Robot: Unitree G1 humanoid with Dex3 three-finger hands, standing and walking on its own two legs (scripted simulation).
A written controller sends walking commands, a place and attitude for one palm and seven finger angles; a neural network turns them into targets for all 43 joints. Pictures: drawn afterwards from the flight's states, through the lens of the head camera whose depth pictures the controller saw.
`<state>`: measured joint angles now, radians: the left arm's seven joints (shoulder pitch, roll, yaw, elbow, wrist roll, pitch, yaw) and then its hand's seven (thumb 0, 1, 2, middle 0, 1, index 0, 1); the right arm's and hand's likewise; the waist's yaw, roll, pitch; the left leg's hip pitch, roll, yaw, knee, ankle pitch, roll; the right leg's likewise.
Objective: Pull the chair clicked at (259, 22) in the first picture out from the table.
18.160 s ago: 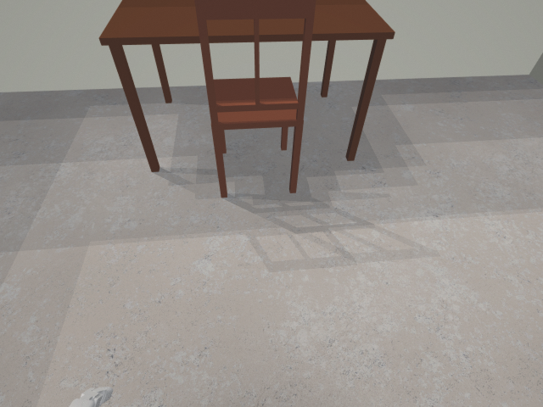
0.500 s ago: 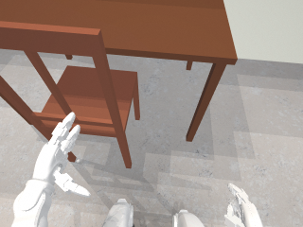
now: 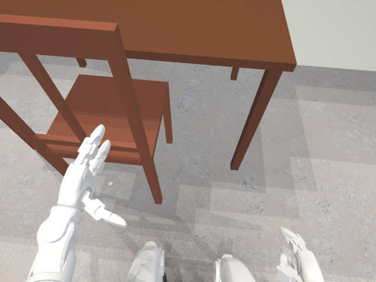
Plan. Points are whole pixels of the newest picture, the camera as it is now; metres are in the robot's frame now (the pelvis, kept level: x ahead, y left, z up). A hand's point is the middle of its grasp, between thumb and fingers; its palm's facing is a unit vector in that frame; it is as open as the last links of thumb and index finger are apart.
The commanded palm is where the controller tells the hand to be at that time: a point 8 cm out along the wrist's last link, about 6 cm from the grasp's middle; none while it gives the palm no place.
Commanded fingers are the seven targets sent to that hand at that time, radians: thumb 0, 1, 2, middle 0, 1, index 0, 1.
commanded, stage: aim the fingers beside a spindle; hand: left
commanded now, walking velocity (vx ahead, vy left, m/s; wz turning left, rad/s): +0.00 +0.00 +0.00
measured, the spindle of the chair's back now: (61, 105) +0.51 +0.33 +0.03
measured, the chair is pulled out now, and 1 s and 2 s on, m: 0.00 0.00 0.00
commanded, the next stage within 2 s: none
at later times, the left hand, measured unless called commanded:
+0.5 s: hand (127, 173) +0.34 +0.14 +0.01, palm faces -0.13 -0.99 -0.05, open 16.9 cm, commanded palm +0.32 +0.20 +0.02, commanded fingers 0.00 -0.50 0.30 -0.06 -0.08 -0.06 -0.08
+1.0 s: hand (123, 171) +0.34 +0.15 +0.02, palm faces -0.11 -0.99 -0.06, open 16.9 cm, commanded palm +0.32 +0.21 +0.02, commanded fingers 0.00 -0.50 0.30 -0.06 -0.08 -0.06 -0.08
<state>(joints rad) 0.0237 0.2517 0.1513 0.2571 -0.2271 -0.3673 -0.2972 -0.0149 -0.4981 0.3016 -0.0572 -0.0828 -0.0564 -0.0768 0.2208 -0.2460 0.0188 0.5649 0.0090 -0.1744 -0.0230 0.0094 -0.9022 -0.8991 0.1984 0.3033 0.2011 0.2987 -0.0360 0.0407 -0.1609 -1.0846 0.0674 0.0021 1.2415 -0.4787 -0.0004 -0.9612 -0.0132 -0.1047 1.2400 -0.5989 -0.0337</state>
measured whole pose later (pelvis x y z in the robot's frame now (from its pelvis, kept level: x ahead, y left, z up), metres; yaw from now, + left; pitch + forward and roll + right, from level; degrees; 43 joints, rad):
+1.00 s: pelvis +0.00 +0.00 -0.01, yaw +0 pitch +21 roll -2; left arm -0.11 0.23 0.13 0.36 -0.18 -0.41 -0.21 -0.02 -0.50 0.30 -0.06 -0.08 -0.06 -0.08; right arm 0.21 -0.25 0.00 0.57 0.00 -0.09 -0.01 0.01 -0.90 -0.90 0.20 0.30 0.20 0.30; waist -0.05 0.03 -0.17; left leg -1.15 0.07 0.01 1.29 -0.50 0.00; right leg -1.03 -0.01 -0.09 1.29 -0.62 -0.03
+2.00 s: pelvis +0.00 +0.00 -0.01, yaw -1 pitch +21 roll -2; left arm -0.10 0.23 0.12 0.34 -0.17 -0.40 -0.20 -0.02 -0.50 0.30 -0.06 -0.08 -0.06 -0.08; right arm 0.22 -0.24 0.01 0.56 0.00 -0.07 -0.01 0.01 -0.90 -0.90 0.20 0.30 0.20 0.30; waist -0.05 0.04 -0.17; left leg -1.16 0.07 0.01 1.29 -0.50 0.00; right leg -1.04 -0.01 -0.09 1.29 -0.61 -0.03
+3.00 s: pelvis +0.00 +0.01 -0.01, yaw -1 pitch +21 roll -3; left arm -0.08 0.22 0.08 0.33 -0.17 -0.38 -0.21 -0.02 -0.50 0.30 -0.06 -0.08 -0.06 -0.08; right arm 0.21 -0.24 0.01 0.56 0.00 -0.08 -0.01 0.01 -0.90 -0.90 0.20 0.30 0.20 0.30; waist -0.06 0.03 -0.17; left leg -1.16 0.06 0.01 1.29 -0.50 0.02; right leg -1.04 -0.01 -0.08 1.28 -0.61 -0.01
